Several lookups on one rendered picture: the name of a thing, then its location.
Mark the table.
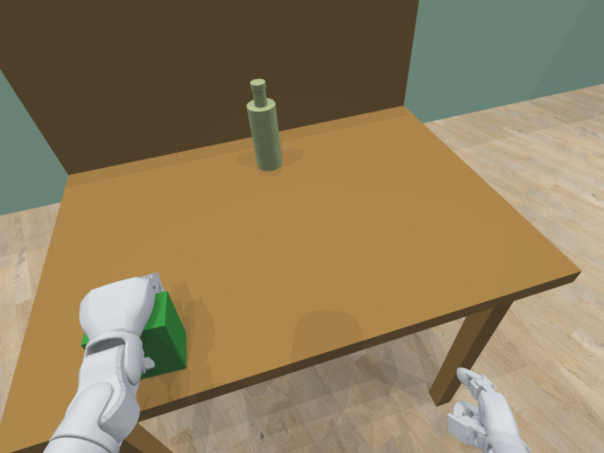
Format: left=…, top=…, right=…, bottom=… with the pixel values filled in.
left=0, top=0, right=581, bottom=453

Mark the right robot hand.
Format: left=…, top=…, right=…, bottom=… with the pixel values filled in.
left=447, top=367, right=520, bottom=453

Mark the sponge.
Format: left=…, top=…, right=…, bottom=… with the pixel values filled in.
left=81, top=291, right=187, bottom=379

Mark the robot left forearm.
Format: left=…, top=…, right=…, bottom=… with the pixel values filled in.
left=42, top=331, right=143, bottom=453

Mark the left robot hand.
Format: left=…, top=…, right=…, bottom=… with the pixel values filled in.
left=79, top=272, right=164, bottom=374

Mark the robot right forearm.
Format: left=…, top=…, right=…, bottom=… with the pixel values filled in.
left=484, top=432, right=532, bottom=453

